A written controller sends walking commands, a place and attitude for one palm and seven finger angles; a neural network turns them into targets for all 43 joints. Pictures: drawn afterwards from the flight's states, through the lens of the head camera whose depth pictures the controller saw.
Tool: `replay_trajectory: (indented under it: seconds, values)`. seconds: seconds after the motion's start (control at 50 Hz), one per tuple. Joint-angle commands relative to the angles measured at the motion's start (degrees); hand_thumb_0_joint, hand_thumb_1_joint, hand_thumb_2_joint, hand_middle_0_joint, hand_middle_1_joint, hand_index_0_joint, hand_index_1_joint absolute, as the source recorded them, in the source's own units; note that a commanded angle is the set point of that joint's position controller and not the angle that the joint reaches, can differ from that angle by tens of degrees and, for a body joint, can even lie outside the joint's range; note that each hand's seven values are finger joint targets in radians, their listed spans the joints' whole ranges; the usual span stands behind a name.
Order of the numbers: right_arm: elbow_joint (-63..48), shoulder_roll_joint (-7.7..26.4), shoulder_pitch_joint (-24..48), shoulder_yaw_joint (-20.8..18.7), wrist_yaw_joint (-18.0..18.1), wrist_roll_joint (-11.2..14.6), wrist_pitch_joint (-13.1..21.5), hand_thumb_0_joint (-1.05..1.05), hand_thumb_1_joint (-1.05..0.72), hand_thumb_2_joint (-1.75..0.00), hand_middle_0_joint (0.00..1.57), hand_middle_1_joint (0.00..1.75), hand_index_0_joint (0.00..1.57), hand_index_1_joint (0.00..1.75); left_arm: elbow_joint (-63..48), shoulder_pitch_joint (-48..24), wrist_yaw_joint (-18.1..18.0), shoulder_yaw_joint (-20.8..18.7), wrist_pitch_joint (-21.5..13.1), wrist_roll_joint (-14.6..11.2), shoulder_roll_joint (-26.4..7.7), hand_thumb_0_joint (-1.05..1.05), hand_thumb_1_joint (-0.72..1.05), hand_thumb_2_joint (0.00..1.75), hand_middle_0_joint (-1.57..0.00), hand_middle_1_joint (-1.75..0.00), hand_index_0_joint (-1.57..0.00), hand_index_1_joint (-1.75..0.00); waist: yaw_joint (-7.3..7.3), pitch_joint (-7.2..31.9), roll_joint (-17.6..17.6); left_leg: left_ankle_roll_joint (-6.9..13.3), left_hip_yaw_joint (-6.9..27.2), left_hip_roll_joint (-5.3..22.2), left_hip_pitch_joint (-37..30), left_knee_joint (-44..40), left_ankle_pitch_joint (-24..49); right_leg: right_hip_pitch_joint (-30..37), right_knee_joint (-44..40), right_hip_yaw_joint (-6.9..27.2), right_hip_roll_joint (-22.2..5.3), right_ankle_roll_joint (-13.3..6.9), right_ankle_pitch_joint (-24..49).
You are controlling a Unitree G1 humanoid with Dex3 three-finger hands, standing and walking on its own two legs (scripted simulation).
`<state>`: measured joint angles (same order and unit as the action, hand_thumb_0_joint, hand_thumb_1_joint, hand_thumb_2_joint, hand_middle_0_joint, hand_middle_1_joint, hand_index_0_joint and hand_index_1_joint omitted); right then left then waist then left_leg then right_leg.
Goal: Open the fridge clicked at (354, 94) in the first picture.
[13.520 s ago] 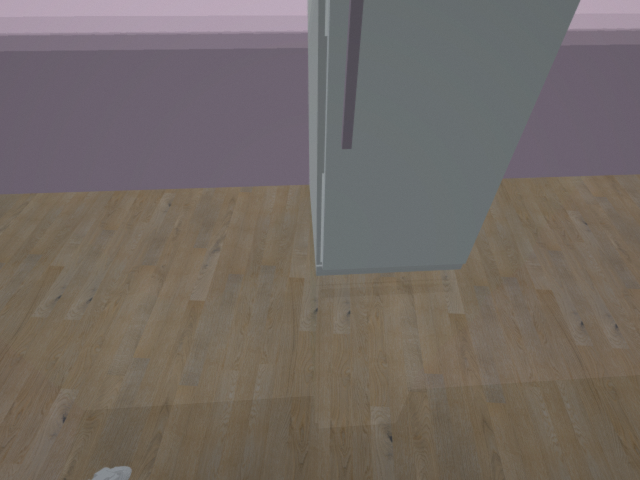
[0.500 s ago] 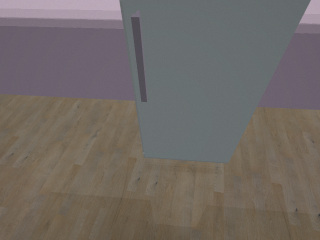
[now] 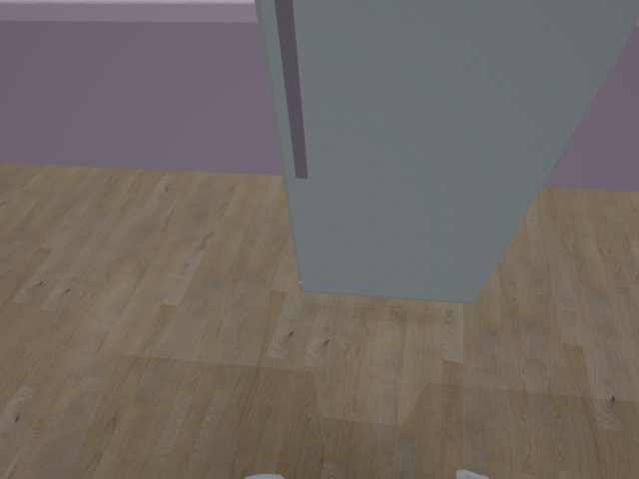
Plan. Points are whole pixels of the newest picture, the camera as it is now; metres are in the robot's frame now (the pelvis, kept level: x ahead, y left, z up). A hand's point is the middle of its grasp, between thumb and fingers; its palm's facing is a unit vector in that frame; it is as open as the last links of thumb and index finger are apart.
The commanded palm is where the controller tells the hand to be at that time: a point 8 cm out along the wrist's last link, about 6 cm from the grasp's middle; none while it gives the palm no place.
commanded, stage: look again from close up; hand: left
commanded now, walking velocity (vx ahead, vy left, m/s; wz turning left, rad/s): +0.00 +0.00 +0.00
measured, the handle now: (297, 93) +0.71 +0.09 +0.09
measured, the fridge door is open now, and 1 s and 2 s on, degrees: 0 0 0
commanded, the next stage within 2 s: shuffle to correct the standing spot in 1.18 s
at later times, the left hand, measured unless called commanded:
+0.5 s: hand out of the picture +0.02 +0.16 -0.16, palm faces +0.01 -0.98 -0.19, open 7.3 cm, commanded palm none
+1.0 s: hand out of the picture +0.00 +0.14 -0.16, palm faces +0.04 -0.99 -0.15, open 7.3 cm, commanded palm none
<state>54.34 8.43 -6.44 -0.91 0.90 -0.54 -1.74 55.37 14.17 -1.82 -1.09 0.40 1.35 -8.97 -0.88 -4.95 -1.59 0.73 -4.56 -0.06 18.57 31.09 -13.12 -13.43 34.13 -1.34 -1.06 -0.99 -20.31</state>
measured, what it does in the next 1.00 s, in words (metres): stands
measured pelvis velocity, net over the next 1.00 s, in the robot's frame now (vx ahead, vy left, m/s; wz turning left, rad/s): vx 0.04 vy -0.01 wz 0.00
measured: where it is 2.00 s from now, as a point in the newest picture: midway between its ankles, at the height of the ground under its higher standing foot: outside the picture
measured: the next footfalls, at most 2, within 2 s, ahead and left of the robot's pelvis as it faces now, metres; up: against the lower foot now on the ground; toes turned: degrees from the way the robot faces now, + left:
none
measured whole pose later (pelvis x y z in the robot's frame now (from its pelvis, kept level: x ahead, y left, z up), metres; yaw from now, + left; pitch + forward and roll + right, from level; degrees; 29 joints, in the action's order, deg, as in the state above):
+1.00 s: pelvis +0.04 -0.01 +0.01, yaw +0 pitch +0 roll +1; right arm 65.6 8.0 -16.3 1.0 2.4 -0.5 1.0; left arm 64.2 20.7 -2.2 1.0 -1.5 0.6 -6.1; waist -0.4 -1.1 0.9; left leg -0.2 -3.9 1.1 10.9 23.1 -11.9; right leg -3.9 22.3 -1.9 0.6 -1.7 -18.1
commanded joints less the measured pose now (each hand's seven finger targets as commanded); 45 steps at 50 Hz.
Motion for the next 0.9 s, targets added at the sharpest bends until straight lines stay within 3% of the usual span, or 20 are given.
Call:
replay_trajectory:
  seconds: [0.0,0.06,0.1,0.22,0.34,0.46,0.74,0.88]
  values:
    - [-0.24,4.12,-5.55,-1.46,-0.16,-0.17,0.46,0.00,-0.90,-0.90,0.20,0.30,0.20,0.30,-3.29,-0.17,-0.60,-0.81,-1.54,-0.39,-7.55,0.00,0.90,0.90,-0.20,-0.30,-0.20,-0.30,2.39,4.26,12.42,-0.40,3.72,2.35,-7.08,-2.50,0.50,-4.33,-13.66,10.36,-10.14,-4.50,14.90]
    - [1.68,4.17,-7.54,-1.21,0.02,-0.24,1.45,0.00,-0.90,-0.90,0.20,0.30,0.20,0.30,-2.63,1.20,-0.57,-0.57,-1.58,-0.60,-6.24,0.00,0.90,0.90,-0.20,-0.30,-0.20,-0.30,1.72,5.04,6.30,0.18,5.26,4.61,-8.68,-6.75,6.53,-2.07,-12.44,6.77,-6.65,-2.30,11.66]
    - [2.55,4.69,-6.87,-0.70,0.06,-0.32,1.55,0.00,-0.90,-0.90,0.20,0.30,0.20,0.30,-1.58,2.13,-0.36,-0.41,-1.19,-0.78,-5.99,0.00,0.90,0.90,-0.20,-0.30,-0.20,-0.30,1.03,1.71,2.35,0.28,6.51,5.27,-6.98,-9.46,2.44,-3.31,-14.49,6.70,-5.66,-1.87,3.13]
    - [5.41,4.86,-9.94,0.27,0.26,-0.29,2.22,0.00,-0.90,-0.90,0.20,0.30,0.20,0.30,1.09,4.09,-0.12,0.13,-1.68,-1.09,-6.14,0.00,0.90,0.90,-0.20,-0.30,-0.20,-0.30,0.68,1.39,-0.04,0.00,6.53,5.42,-6.72,-11.31,3.53,-0.13,-16.85,6.78,-5.50,-2.15,4.22]
    - [7.92,5.10,-12.81,0.86,0.59,-0.09,2.79,0.00,-0.90,-0.90,0.20,0.30,0.20,0.30,3.33,5.33,-0.18,0.56,-1.99,-1.26,-5.74,0.00,0.90,0.90,-0.20,-0.30,-0.20,-0.30,0.56,2.84,0.30,-0.04,6.30,5.94,-7.63,-11.55,7.11,2.92,-16.37,5.68,-5.21,-2.15,9.13]
    - [9.29,4.69,-14.11,1.05,0.86,0.13,2.79,0.00,-0.90,-0.90,0.20,0.30,0.20,0.30,5.14,7.22,-0.43,1.01,-2.08,-1.22,-4.56,0.00,0.90,0.90,-0.20,-0.30,-0.20,-0.30,0.57,1.12,2.22,0.19,6.16,6.07,-8.25,-11.32,7.76,2.28,-16.75,5.17,-4.88,-2.02,10.20]
    - [10.41,3.28,-14.20,1.04,1.25,0.16,3.09,0.00,-0.90,-0.90,0.20,0.30,0.20,0.30,7.38,11.38,-0.92,1.36,-2.40,-0.98,-2.20,0.00,0.90,0.90,-0.20,-0.30,-0.20,-0.30,0.67,0.06,1.90,0.71,5.66,6.04,-10.37,-10.91,10.41,1.53,-16.29,4.97,-4.83,-1.44,13.91]
    - [10.23,3.38,-14.02,1.07,1.50,0.14,3.26,0.00,-0.90,-0.90,0.20,0.30,0.20,0.30,7.81,12.36,-1.02,1.25,-2.53,-0.88,-2.20,0.00,0.90,0.90,-0.20,-0.30,-0.20,-0.30,0.66,1.60,2.03,0.80,5.43,6.07,-11.24,-9.93,13.22,3.46,-15.73,4.56,-5.11,-1.32,19.16]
